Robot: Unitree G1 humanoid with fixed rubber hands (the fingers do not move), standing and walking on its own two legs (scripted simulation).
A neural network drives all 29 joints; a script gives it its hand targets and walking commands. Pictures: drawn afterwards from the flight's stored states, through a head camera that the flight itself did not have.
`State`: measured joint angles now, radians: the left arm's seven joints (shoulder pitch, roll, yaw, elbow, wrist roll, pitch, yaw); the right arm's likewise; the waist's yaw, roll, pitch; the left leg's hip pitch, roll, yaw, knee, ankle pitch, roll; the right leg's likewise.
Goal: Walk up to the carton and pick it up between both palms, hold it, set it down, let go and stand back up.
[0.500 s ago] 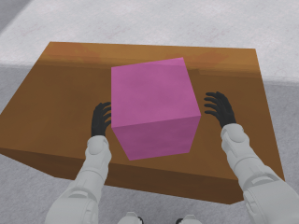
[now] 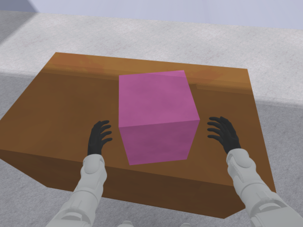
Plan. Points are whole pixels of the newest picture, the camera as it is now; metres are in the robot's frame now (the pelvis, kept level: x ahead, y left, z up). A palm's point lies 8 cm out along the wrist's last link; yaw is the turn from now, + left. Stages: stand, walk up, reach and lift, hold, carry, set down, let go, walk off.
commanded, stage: set down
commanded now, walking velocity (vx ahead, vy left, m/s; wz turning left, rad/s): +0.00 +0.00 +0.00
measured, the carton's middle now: (155, 120) +0.47 +0.03 -0.04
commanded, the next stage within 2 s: none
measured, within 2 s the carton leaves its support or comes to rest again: neither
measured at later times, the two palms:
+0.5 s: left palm (90, 164) +0.29 +0.21 -0.02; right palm (244, 170) +0.29 -0.21 -0.02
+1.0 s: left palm (84, 177) +0.25 +0.21 -0.02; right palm (248, 187) +0.25 -0.22 -0.03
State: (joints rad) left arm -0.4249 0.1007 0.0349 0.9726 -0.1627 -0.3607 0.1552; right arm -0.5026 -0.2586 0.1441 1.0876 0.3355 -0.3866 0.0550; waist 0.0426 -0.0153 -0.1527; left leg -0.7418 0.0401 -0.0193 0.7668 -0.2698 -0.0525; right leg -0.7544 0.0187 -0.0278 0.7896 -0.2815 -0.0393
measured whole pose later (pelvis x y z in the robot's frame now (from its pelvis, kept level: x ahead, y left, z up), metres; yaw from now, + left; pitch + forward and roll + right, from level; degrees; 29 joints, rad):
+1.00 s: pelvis +0.03 +0.01 +0.03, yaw -2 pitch +6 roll +1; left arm 0.05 0.11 -0.01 0.69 -0.14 -0.39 0.14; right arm -0.02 -0.26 0.10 0.91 0.30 -0.58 0.11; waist 0.02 0.00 -0.04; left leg -0.41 0.03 0.03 0.55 -0.24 -0.03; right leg -0.45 0.01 0.02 0.60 -0.26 -0.02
